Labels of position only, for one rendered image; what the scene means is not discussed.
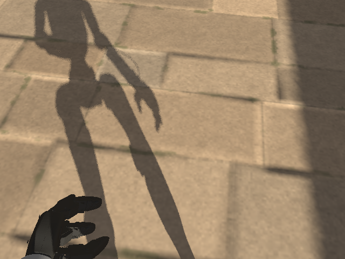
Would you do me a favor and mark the robot left hand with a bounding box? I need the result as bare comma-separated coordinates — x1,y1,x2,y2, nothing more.
25,194,109,259

